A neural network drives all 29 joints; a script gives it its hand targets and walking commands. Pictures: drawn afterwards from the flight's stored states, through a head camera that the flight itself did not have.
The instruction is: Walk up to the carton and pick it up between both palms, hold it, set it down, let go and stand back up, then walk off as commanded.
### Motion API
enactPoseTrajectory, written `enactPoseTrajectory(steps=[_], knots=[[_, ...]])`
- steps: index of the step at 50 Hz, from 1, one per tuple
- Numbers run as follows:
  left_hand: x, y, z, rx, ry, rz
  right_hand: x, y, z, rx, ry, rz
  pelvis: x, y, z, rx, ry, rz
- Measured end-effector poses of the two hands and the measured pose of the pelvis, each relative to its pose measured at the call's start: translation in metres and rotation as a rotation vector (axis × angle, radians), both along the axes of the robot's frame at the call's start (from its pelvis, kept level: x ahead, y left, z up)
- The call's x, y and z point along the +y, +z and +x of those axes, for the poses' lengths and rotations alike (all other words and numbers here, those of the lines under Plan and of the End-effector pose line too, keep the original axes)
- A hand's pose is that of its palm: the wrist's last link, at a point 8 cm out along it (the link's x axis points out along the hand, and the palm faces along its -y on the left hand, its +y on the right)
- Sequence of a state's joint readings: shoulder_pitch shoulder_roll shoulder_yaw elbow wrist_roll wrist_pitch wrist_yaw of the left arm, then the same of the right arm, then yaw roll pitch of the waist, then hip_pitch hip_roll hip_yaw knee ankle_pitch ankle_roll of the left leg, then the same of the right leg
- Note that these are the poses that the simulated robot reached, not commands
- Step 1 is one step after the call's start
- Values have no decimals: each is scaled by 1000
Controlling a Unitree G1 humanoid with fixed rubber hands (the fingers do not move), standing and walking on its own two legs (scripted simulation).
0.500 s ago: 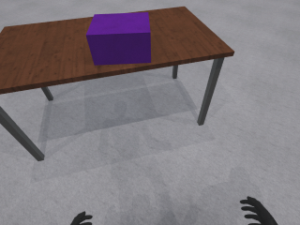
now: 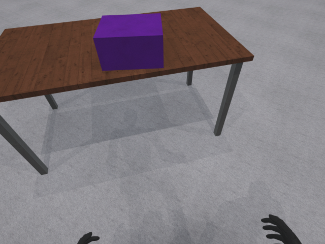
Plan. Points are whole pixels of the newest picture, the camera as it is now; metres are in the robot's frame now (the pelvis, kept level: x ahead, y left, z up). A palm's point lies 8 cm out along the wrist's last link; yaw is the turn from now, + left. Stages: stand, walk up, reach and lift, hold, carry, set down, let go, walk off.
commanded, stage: stand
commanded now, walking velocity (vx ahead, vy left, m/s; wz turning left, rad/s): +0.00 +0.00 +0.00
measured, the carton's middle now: (132, 41) +1.03 +0.15 +0.02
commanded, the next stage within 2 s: none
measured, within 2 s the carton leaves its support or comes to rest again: neither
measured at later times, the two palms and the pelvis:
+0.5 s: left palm out of the picture +0.12 +0.24 -0.10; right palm out of the picture +0.14 -0.28 -0.08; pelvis +0.00 +0.00 +0.00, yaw +0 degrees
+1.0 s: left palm out of the picture +0.11 +0.24 -0.11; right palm out of the picture +0.13 -0.28 -0.08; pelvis -0.01 +0.00 +0.00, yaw +0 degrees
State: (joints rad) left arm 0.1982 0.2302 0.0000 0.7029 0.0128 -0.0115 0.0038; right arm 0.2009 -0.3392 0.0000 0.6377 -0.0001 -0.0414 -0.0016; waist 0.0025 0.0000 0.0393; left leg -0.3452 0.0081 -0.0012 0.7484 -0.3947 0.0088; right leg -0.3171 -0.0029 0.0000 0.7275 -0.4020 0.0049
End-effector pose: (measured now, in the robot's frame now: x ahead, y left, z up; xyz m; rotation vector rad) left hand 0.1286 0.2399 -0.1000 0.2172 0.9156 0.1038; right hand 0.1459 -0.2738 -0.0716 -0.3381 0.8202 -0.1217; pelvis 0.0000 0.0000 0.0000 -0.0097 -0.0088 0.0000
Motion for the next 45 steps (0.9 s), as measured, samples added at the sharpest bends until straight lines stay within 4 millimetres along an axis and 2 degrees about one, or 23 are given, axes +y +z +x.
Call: enactPoseTrajectory(steps=[45], knots=[[2, -5, -13, 40, 11, 5, -4, -8, -15, 47, -18, 0, -1, 0, -3, -5, 0, 1]])
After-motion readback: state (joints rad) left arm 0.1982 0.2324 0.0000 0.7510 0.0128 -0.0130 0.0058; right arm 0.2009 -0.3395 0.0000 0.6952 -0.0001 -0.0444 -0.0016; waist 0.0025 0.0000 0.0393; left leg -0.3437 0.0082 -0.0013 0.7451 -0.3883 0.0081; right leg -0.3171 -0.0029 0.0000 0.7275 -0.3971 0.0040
